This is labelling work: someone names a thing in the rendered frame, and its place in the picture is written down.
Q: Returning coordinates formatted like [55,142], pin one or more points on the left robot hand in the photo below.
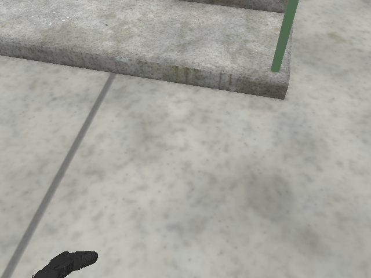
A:
[63,264]

